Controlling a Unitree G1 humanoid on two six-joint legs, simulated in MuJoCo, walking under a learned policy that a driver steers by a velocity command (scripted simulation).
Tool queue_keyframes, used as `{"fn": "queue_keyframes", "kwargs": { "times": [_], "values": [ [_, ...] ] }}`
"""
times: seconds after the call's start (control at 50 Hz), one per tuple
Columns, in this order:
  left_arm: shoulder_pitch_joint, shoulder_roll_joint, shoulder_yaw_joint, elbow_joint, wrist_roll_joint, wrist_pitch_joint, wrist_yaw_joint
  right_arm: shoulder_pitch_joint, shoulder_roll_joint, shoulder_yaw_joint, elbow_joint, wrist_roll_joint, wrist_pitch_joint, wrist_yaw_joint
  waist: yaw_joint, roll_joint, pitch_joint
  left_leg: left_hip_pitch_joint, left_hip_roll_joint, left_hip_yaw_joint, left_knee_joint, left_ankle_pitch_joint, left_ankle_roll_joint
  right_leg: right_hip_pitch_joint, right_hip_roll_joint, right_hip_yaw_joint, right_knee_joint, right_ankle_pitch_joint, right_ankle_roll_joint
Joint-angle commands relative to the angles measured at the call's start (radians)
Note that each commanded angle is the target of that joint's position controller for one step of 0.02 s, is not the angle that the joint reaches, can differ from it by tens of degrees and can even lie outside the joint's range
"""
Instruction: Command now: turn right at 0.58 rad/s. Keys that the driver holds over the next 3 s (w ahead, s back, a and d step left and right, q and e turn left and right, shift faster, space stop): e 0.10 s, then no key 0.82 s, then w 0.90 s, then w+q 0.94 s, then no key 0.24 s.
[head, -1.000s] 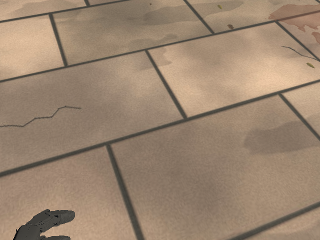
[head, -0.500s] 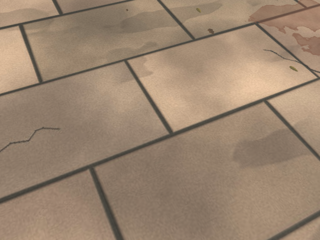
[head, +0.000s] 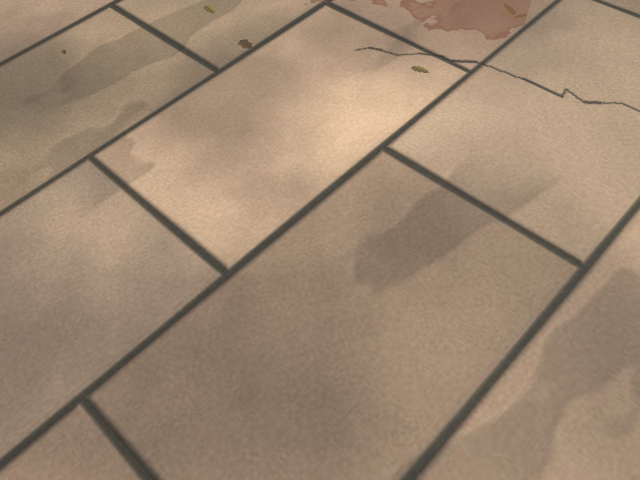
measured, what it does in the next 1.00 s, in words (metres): steps on the spot: left foot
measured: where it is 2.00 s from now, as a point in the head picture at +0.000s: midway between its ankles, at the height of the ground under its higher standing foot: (394, 438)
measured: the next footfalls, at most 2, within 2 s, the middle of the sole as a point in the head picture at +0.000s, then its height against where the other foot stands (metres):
left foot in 0.30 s outside the picture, level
left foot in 1.58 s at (325, 477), level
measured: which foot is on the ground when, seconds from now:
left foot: up 0.00-0.28, down 0.30-1.00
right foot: down 0.00-1.00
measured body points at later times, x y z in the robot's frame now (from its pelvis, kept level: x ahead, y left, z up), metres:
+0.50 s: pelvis +0.02 +0.03 -0.01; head +0.04 +0.04 +0.44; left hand +0.20 +0.28 -0.12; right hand +0.13 -0.25 -0.10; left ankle +0.04 +0.15 -0.74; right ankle +0.00 -0.10 -0.74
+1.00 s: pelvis +0.03 +0.02 -0.01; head +0.03 +0.02 +0.44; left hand +0.16 +0.27 -0.14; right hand +0.09 -0.25 -0.13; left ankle +0.04 +0.15 -0.74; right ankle +0.00 -0.10 -0.74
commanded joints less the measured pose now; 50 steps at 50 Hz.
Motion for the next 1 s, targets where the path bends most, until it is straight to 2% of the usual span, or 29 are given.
{"fn": "queue_keyframes", "kwargs": {
  "times": [0.02,0.1,0.14,0.22,0.26,0.28,0.3,0.32,0.34,0.36,0.38,0.4,0.42,0.44,0.46,0.5,0.52,0.54,0.56,0.58,0.66,0.92,0.94,0.96,1.0],
  "values": [
    [-0.029,0.164,0.042,-0.071,0.000,-0.013,0.018,0.003,-0.076,-0.021,-0.067,0.004,-0.018,-0.003,-0.008,-0.158,-0.151,-0.067,-0.005,-0.044,-0.027,0.077,-0.013,0.169,-0.229,0.256,-0.131,0.365,-0.182],
    [-0.014,0.187,0.050,-0.070,-0.005,-0.008,0.026,-0.038,-0.056,-0.010,-0.081,0.005,-0.023,0.004,0.014,-0.172,-0.140,-0.025,-0.022,-0.062,-0.221,0.100,-0.024,0.166,-0.216,0.313,-0.118,0.251,-0.178],
    [-0.024,0.184,0.047,-0.073,0.000,-0.005,0.024,-0.029,-0.059,-0.009,-0.076,0.010,-0.025,0.011,0.019,-0.184,-0.140,0.030,-0.020,-0.058,-0.282,0.098,-0.021,0.137,-0.218,0.327,-0.112,0.214,-0.179],
    [-0.027,0.170,0.036,-0.063,0.004,0.002,0.012,-0.027,-0.061,-0.006,-0.082,0.016,-0.035,0.026,0.031,-0.191,-0.135,0.137,-0.023,-0.040,-0.391,0.071,-0.002,0.106,-0.220,0.375,-0.079,0.265,-0.178],
    [-0.048,0.156,0.027,-0.059,-0.003,0.005,0.011,0.000,-0.051,-0.003,-0.076,0.017,-0.043,0.035,0.006,-0.182,-0.136,0.212,-0.025,-0.029,-0.530,0.132,0.017,0.103,-0.202,0.387,-0.046,0.296,-0.158],
    [-0.059,0.140,0.019,-0.057,-0.008,0.006,0.013,0.028,-0.040,0.000,-0.067,0.012,-0.049,0.039,-0.020,-0.173,-0.135,0.291,-0.023,-0.021,-0.669,0.251,0.035,0.080,-0.177,0.378,-0.029,0.273,-0.129],
    [-0.028,0.115,0.010,-0.048,-0.003,0.002,0.014,0.034,-0.061,-0.001,-0.069,-0.002,-0.054,0.038,-0.015,-0.134,-0.140,0.380,0.034,-0.068,-0.731,0.389,0.059,0.037,-0.143,0.358,-0.011,0.181,-0.078],
    [0.026,0.079,-0.002,-0.044,0.021,-0.007,0.013,0.038,-0.126,-0.009,-0.084,-0.020,-0.053,0.032,0.026,0.029,-0.172,0.461,0.193,-0.212,-0.736,0.593,0.118,-0.021,-0.056,0.257,0.116,-0.014,-0.017],
    [0.042,0.082,0.003,-0.047,0.010,-0.012,0.014,-0.007,-0.125,-0.002,-0.072,-0.036,-0.050,0.035,0.070,0.177,-0.132,0.377,0.280,-0.325,-0.744,0.637,0.258,-0.063,0.030,0.134,0.149,-0.230,0.033],
    [0.031,0.126,0.012,-0.034,0.021,-0.013,0.019,-0.043,-0.062,0.016,-0.086,-0.026,-0.053,0.037,0.047,0.155,-0.127,0.340,0.292,-0.338,-0.766,0.567,0.307,-0.027,-0.003,0.108,0.194,-0.274,0.074],
    [0.005,0.137,0.020,-0.032,0.017,-0.011,0.020,-0.049,-0.052,0.022,-0.082,-0.019,-0.054,0.037,0.033,0.145,-0.117,0.350,0.259,-0.309,-0.763,0.516,0.287,-0.031,-0.007,0.093,0.202,-0.241,0.085],
    [-0.004,0.115,0.017,-0.022,0.016,-0.006,0.022,-0.048,-0.069,0.020,-0.076,-0.012,-0.054,0.035,0.029,0.137,-0.115,0.362,0.223,-0.273,-0.752,0.477,0.258,-0.027,-0.016,0.083,0.172,-0.205,0.095],
    [-0.004,0.099,0.013,-0.021,0.020,-0.001,0.021,-0.059,-0.074,0.021,-0.072,-0.001,-0.054,0.033,0.029,0.141,-0.107,0.360,0.207,-0.251,-0.739,0.462,0.235,-0.008,-0.034,0.079,0.122,-0.145,0.103],
    [0.002,0.076,0.007,-0.011,0.019,0.000,0.016,-0.056,-0.069,0.027,-0.065,0.002,-0.053,0.032,0.035,0.130,-0.107,0.342,0.179,-0.214,-0.724,0.465,0.206,0.044,-0.041,0.071,0.050,-0.066,0.101],
    [0.001,0.067,0.003,-0.005,0.019,0.001,0.011,-0.035,-0.063,0.030,-0.058,-0.001,-0.052,0.034,0.028,0.115,-0.108,0.328,0.145,-0.179,-0.713,0.444,0.176,0.091,-0.041,0.070,-0.003,0.025,0.096],
    [-0.007,0.099,0.006,-0.007,0.019,0.003,0.009,0.009,-0.057,0.036,-0.049,-0.011,-0.058,0.042,-0.004,0.055,-0.111,0.302,0.091,-0.136,-0.689,0.335,0.127,0.137,-0.069,0.096,-0.006,0.176,0.070],
    [0.001,0.119,0.013,0.013,0.014,0.002,0.008,0.021,-0.057,0.036,-0.052,-0.009,-0.058,0.045,-0.022,-0.016,-0.103,0.314,0.055,-0.088,-0.687,0.281,0.107,0.094,-0.058,0.099,0.017,0.120,0.040],
    [0.003,0.095,0.009,0.012,0.013,0.000,0.005,-0.002,-0.065,0.037,-0.049,-0.009,-0.058,0.044,-0.001,-0.006,-0.095,0.327,0.048,-0.074,-0.662,0.269,0.096,0.076,-0.057,0.104,0.001,0.101,0.028],
    [0.009,0.081,0.004,0.023,0.018,-0.004,0.006,-0.010,-0.050,0.041,-0.051,-0.007,-0.057,0.043,-0.004,-0.022,-0.095,0.328,0.044,-0.062,-0.650,0.274,0.094,0.072,-0.065,0.112,-0.016,0.099,0.027],
    [0.003,0.084,0.004,0.028,0.020,-0.007,0.007,-0.011,-0.041,0.044,-0.050,-0.005,-0.055,0.041,-0.009,-0.040,-0.086,0.331,0.043,-0.060,-0.641,0.294,0.097,0.065,-0.066,0.117,-0.022,0.113,0.029],
    [0.017,0.077,0.000,0.052,0.018,-0.017,0.013,0.003,-0.034,0.048,-0.035,-0.003,-0.047,0.038,-0.012,-0.069,-0.084,0.344,0.031,-0.046,-0.626,0.313,0.094,0.061,-0.067,0.122,-0.026,0.119,0.035],
    [0.046,0.058,-0.008,0.134,0.014,-0.024,0.029,0.036,-0.031,0.053,0.056,0.000,-0.044,0.027,-0.006,-0.042,-0.057,0.331,0.017,-0.038,-0.646,0.295,0.077,0.079,-0.057,0.110,-0.032,0.115,0.038],
    [0.062,0.051,-0.010,0.149,0.014,-0.023,0.030,0.052,-0.026,0.056,0.071,0.000,-0.042,0.026,-0.006,-0.043,-0.077,0.336,0.006,-0.028,-0.651,0.207,0.079,0.087,-0.047,0.100,-0.039,0.027,0.035],
    [0.068,0.055,-0.007,0.159,0.009,-0.020,0.032,0.056,-0.032,0.054,0.080,0.004,-0.040,0.023,-0.005,-0.042,-0.060,0.318,-0.009,-0.019,-0.649,0.063,0.088,0.068,-0.029,0.088,-0.036,-0.128,0.024],
    [0.075,0.064,-0.003,0.161,0.000,-0.025,0.035,0.058,-0.044,0.050,0.083,0.015,-0.041,0.017,-0.002,-0.029,0.022,0.239,-0.007,-0.049,-0.658,-0.216,0.127,-0.022,-0.017,0.084,-0.029,-0.433,-0.006]
  ]
}}
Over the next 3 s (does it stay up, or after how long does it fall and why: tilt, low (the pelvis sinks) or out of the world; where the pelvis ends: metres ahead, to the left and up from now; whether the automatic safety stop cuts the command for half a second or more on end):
stays up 0.95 0.04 0.00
